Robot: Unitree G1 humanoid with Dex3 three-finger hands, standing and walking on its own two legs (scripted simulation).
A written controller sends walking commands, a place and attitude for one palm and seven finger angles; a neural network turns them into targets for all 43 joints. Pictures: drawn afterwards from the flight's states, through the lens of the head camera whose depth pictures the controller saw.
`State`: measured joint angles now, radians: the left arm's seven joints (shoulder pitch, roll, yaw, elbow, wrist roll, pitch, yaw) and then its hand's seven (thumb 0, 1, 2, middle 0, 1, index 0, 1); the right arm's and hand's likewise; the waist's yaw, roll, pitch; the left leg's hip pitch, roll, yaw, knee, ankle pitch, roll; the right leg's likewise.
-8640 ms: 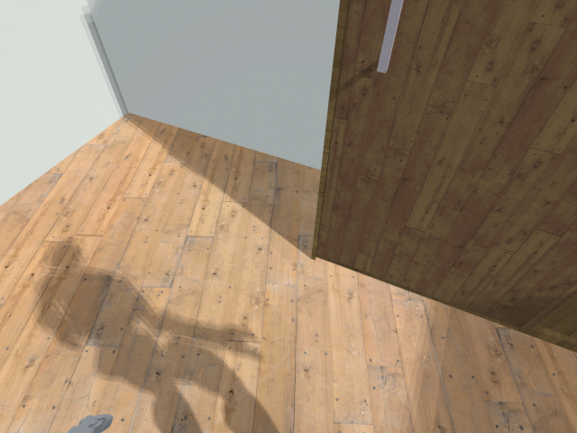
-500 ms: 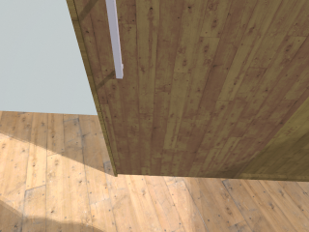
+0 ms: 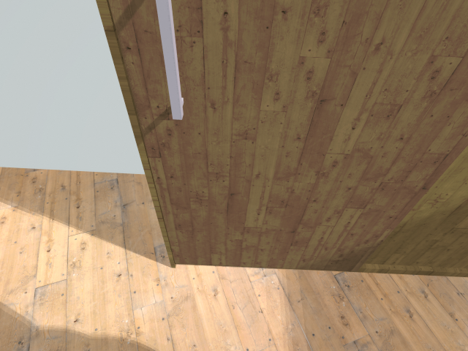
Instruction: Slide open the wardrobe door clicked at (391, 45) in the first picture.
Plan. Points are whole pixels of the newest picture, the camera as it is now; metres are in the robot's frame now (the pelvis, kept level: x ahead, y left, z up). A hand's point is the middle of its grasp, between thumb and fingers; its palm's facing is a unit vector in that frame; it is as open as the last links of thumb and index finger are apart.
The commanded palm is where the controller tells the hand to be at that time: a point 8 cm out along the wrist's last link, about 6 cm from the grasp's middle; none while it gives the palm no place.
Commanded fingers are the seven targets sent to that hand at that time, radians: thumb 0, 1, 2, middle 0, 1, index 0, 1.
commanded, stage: shuffle to correct the standing spot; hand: left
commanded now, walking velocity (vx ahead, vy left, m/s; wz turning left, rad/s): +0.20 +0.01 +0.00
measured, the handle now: (172, 49) +0.56 +0.16 +0.24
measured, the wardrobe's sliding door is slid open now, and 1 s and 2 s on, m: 0.00 0.00 0.00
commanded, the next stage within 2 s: come to a stop and stand still in 0.30 s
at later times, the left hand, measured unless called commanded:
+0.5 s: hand out of the picture +0.07 +0.17 -0.18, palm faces -0.01 -0.99 -0.16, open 7.4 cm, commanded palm none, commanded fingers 0.00 0.90 0.90 -0.20 -0.30 -0.20 -0.30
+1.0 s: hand out of the picture +0.09 +0.19 -0.19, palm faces +0.08 -0.98 -0.16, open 7.3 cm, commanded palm none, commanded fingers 0.00 0.90 0.90 -0.20 -0.30 -0.20 -0.30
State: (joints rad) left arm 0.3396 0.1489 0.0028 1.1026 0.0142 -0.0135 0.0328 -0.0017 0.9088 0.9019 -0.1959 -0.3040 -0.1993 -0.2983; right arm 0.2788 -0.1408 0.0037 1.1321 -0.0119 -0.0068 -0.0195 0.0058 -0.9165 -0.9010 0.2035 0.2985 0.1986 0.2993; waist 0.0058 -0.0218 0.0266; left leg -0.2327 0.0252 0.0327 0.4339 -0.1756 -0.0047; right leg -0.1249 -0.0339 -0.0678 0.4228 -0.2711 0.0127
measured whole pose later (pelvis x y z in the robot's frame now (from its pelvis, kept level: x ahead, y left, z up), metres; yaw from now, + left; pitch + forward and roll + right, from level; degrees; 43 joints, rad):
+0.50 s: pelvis +0.07 +0.00 -0.01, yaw -2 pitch +0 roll +1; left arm 0.32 0.13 0.04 1.08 0.02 -0.01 0.01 0.00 0.91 0.90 -0.19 -0.30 -0.20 -0.30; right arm 0.40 -0.08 0.00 1.13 -0.03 -0.05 -0.03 0.00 -0.91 -0.90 0.20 0.30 0.20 0.30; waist -0.03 -0.02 0.05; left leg -0.16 0.03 0.08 0.50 -0.33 0.01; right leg -0.36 -0.04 -0.12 0.78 -0.45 -0.02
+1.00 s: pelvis +0.07 +0.02 -0.01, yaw +1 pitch -2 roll +0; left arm 0.25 0.18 0.05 1.06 0.03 0.03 0.02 0.00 0.92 0.90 -0.20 -0.30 -0.20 -0.30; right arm 0.21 -0.14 -0.02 1.04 -0.03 -0.01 -0.03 0.00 -0.92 -0.90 0.20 0.30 0.20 0.30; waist 0.02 -0.06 0.03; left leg -0.22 0.00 0.10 0.50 -0.25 0.04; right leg -0.29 -0.06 -0.10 0.60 -0.33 0.00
